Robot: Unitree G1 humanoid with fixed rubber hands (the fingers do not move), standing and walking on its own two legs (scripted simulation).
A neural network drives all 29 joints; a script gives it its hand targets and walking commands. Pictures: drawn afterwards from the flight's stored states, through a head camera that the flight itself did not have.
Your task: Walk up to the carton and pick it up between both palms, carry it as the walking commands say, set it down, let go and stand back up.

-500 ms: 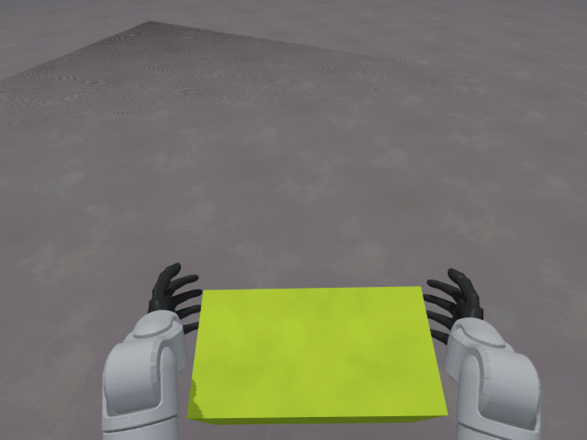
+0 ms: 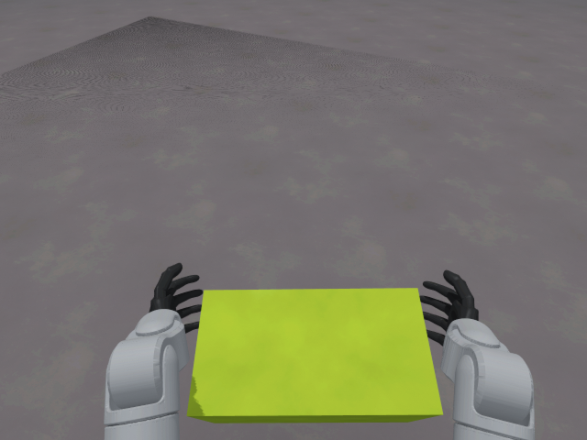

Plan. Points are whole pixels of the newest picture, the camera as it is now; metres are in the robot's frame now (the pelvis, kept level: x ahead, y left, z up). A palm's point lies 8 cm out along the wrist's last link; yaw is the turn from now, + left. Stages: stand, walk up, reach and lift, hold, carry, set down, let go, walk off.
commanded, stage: carry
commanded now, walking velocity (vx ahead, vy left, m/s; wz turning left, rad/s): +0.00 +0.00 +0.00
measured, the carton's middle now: (310, 359) +0.25 +0.00 -0.01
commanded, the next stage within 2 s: none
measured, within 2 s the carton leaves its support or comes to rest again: neither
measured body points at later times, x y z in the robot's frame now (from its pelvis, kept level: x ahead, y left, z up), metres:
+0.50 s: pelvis +0.00 +0.00 +0.00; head -0.03 +0.00 +0.45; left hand +0.26 +0.18 +0.07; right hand +0.26 -0.19 +0.07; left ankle +0.05 +0.10 -0.74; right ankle +0.00 -0.12 -0.74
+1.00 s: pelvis +0.00 -0.01 +0.00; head -0.03 -0.01 +0.45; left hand +0.26 +0.17 +0.07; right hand +0.25 -0.20 +0.07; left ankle +0.05 +0.10 -0.74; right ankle +0.00 -0.12 -0.74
